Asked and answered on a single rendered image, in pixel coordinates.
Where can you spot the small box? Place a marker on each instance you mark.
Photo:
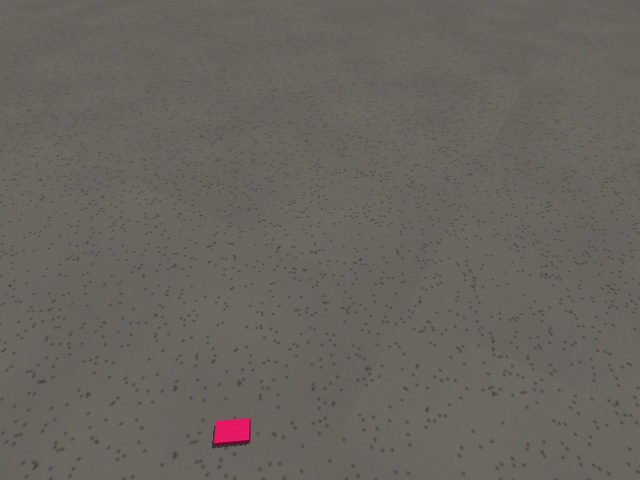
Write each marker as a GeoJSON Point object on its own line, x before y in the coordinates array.
{"type": "Point", "coordinates": [235, 431]}

